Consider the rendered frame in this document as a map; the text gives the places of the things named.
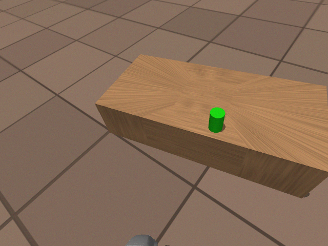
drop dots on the can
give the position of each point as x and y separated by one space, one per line
216 119

